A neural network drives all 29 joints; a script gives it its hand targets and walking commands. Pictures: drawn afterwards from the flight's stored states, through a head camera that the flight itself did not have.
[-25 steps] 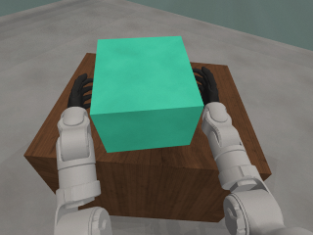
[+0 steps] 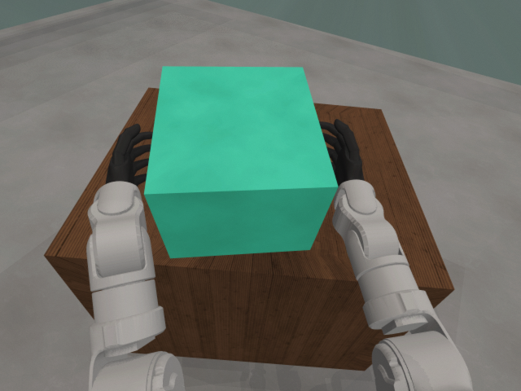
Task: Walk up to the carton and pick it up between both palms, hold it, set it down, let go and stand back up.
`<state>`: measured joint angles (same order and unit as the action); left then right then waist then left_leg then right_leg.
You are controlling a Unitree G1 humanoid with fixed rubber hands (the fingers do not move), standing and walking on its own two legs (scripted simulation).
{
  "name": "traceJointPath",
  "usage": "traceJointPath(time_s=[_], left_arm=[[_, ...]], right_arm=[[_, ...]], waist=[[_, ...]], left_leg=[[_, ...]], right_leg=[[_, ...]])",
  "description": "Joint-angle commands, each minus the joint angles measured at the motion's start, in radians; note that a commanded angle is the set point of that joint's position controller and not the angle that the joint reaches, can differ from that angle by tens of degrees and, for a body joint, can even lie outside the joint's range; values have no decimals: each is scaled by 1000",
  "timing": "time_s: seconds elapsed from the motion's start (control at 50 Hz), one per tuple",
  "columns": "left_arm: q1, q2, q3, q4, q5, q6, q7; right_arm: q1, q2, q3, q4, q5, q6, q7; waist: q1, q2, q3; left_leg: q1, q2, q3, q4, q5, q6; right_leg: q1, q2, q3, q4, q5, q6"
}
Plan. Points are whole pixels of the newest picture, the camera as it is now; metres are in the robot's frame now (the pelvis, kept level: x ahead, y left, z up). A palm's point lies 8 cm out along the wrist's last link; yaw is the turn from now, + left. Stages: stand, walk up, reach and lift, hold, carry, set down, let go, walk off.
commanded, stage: hold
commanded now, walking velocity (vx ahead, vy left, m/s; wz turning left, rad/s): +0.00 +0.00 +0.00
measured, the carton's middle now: (238, 160) +0.42 +0.00 +0.14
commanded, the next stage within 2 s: set down in 1.74 s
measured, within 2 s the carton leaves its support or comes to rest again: neither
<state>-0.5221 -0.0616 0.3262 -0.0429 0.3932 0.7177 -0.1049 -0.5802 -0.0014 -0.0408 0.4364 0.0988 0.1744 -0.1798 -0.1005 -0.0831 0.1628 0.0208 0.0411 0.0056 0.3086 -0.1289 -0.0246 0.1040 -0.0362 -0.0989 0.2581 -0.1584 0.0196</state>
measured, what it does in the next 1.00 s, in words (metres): stands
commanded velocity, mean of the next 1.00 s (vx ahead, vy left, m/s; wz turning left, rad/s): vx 0.00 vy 0.00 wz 0.00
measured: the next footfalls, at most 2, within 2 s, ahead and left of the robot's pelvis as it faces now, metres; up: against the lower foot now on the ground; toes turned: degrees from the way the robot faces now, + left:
none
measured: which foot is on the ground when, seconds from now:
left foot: down 0.00-1.00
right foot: down 0.00-1.00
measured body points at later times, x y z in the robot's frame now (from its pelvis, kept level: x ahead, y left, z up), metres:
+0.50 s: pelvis +0.00 +0.00 +0.00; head -0.02 +0.02 +0.45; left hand +0.38 +0.16 +0.17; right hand +0.38 -0.16 +0.17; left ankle +0.04 +0.13 -0.75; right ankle +0.00 -0.13 -0.75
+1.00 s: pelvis +0.00 +0.00 +0.00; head -0.01 +0.03 +0.45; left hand +0.38 +0.15 +0.17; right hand +0.37 -0.17 +0.17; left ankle +0.04 +0.13 -0.75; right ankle +0.01 -0.13 -0.75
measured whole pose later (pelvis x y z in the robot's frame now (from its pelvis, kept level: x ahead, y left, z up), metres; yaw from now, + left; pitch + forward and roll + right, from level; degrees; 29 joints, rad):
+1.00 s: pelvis +0.00 +0.00 +0.00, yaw -1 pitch -12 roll -1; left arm -0.53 -0.06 0.32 -0.04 0.40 0.72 -0.10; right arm -0.60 -0.02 -0.03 0.46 0.11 0.17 -0.18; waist -0.10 -0.07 0.16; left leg 0.04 0.05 0.03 0.30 -0.13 -0.03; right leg 0.12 -0.03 -0.08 0.25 -0.16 0.02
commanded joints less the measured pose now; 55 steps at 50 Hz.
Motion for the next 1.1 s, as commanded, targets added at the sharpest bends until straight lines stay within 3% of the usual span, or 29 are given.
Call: traceJointPath(time_s=[0.0, 0.04, 0.06, 0.08, 0.1, 0.16, 0.18, 0.28, 0.32, 0.34, 0.4, 0.44, 0.5, 0.56, 0.58, 0.62, 0.7, 0.74, 0.76, 0.82, 0.84, 0.86, 0.88, 0.9, 0.96, 0.98, 1.02, 1.06, 1.08], left_arm=[[-539, -390, -441, -110, -165, -85, -152], [-573, -387, -412, -76, -160, -83, -139], [-557, -393, -427, -62, -159, -83, -138], [-542, -395, -412, -27, -145, -83, -137], [-530, -340, -370, 13, -116, -78, -143], [-592, -339, -341, 1, -121, -67, -145], [-598, -370, -376, -55, -134, -79, -138], [-584, -330, -319, 19, -100, -74, -142], [-592, -333, -337, 30, -110, -71, -143], [-614, -346, -346, -13, -128, -80, -144], [-617, -350, -328, 5, -112, -90, -141], [-652, -384, -369, -35, -127, -90, -137], [-543, -333, -356, -6, -129, -78, -138], [-471, -337, -395, -16, -142, -77, -137], [-518, -356, -405, -125, -153, -84, -139], [-512, -325, -379, -94, -134, -76, -146], [-498, -373, -455, -125, -165, -81, -146], [-516, -380, -469, -112, -174, -83, -139], [-519, -398, -499, -187, -186, -87, -135], [-506, -327, -442, -168, -155, -80, -130], [-489, -345, -438, -153, -152, -68, -133], [-487, -327, -435, -108, -148, -62, -141], [-513, -319, -424, -127, -154, -61, -139], [-501, -296, -378, -93, -130, -61, -144], [-523, -357, -407, -103, -148, -67, -152], [-513, -359, -401, -84, -145, -70, -147], [-547, -370, -373, -81, -146, -77, -145], [-519, -320, -354, -41, -129, -73, -154], [-550, -380, -405, -87, -146, -81, -152]], right_arm=[[-563, 375, 329, -224, 28, -60, 144], [-602, 378, 324, -208, 20, -68, 153], [-596, 362, 307, -207, 11, -74, 158], [-597, 361, 302, -155, 5, -67, 157], [-588, 355, 309, -163, -3, -62, 160], [-609, 356, 286, -122, -17, -72, 159], [-627, 379, 298, -182, -3, -86, 161], [-614, 352, 270, -110, -20, -68, 159], [-622, 368, 278, -69, -14, -71, 160], [-626, 364, 269, -113, -24, -80, 160], [-644, 366, 255, -101, -28, -91, 175], [-671, 399, 279, -137, -24, -93, 166], [-609, 361, 298, -165, -11, -91, 153], [-556, 390, 347, -175, 26, -81, 139], [-561, 397, 352, -213, 24, -86, 132], [-544, 371, 343, -222, 31, -71, 120], [-542, 370, 342, -208, 38, -68, 124], [-551, 381, 353, -219, 47, -75, 133], [-529, 395, 362, -249, 56, -80, 134], [-528, 363, 369, -245, 64, -59, 133], [-522, 374, 377, -249, 52, -52, 130], [-541, 359, 366, -238, 60, -51, 129], [-528, 349, 368, -193, 65, -47, 126], [-544, 342, 345, -211, 43, -49, 130], [-551, 366, 335, -220, 27, -54, 135], [-570, 385, 347, -208, 23, -56, 135], [-574, 377, 333, -193, 34, -57, 136], [-561, 386, 340, -188, 6, -58, 136], [-580, 396, 343, -223, 20, -68, 135]], waist=[[-10, 84, -439], [12, 89, -456], [-17, 110, -499], [-8, 110, -426], [8, 67, -400], [25, 70, -351], [16, 85, -388], [8, 68, -349], [30, 90, -321], [10, 74, -376], [19, 82, -404], [-8, 79, -416], [13, 27, -481], [9, 64, -478], [5, 80, -489], [-10, 42, -450], [-25, 141, -414], [-19, 131, -451], [-40, 143, -497], [10, 132, -415], [-18, 102, -436], [11, 96, -392], [-2, 110, -379], [18, 73, -354], [-4, 74, -376], [16, 82, -390], [0, 53, -400], [17, 28, -411], [19, 60, -444]], left_leg=[[131, -69, 78, -33, 151, 12], [135, -65, 60, -27, 149, 8], [160, -73, 72, -18, 149, 10], [154, -64, 69, -26, 137, 5], [123, -57, 81, -36, 105, 20], [107, -70, 97, -61, 36, 26], [128, -67, 89, -52, 68, 24], [114, -68, 92, -62, 45, 31], [85, -63, 94, -60, 36, 21], [107, -65, 92, -55, 42, 26], [128, -68, 91, -56, 42, 29], [149, -80, 88, -38, 103, 24], [167, -80, 91, -14, 187, 31], [166, -80, 90, 13, 292, 14], [198, -78, 83, 14, 320, 1], [181, -76, 83, 2, 271, 4], [156, -68, 78, -10, 274, -10], [195, -63, 66, 24, 308, -14], [221, -72, 61, 39, 366, -21], [176, -70, 79, 4, 292, -11], [168, -77, 64, 9, 280, -7], [140, -72, 73, -4, 247, -3], [160, -70, 84, -19, 218, -1], [130, -59, 79, -23, 196, 1], [141, -73, 85, -31, 164, 12], [148, -61, 80, -28, 171, 8], [143, -67, 75, -39, 150, 22], [118, -70, 83, -24, 124, 33], [138, -78, 90, -28, 150, 29]], right_leg=[[3, 82, -38, -10, 117, 3], [-3, 74, -35, -11, 108, 9], [-13, 85, -36, -3, 113, 3], [-31, 83, -51, -7, 93, 5], [-8, 79, -33, -22, 65, 6], [-9, 63, -32, -39, 20, 15], [-11, 74, -34, -25, 52, 17], [-28, 70, -42, -35, 37, 17], [-20, 63, -35, -37, 18, 12], [-10, 66, -37, -34, 36, 10], [-44, 60, -33, -41, 38, 7], [-15, 77, -37, -25, 74, 7], [32, 81, -40, -1, 219, 23], [71, 77, -22, 10, 305, 19], [79, 79, -33, 10, 327, 19], [87, 81, -27, -6, 303, 21], [22, 74, -39, -9, 242, 3], [32, 76, -27, -2, 253, -1], [31, 81, -35, 13, 303, 0], [49, 78, -36, -11, 276, 18], [58, 76, -35, -5, 268, 15], [33, 67, -32, -15, 238, 22], [32, 65, -35, -26, 217, 19], [24, 66, -33, -28, 183, 21], [10, 76, -36, -29, 145, 14], [26, 68, -40, -30, 131, 9], [20, 71, -31, -32, 155, 16], [42, 68, -31, -21, 131, 14], [36, 74, -41, -11, 156, 17]])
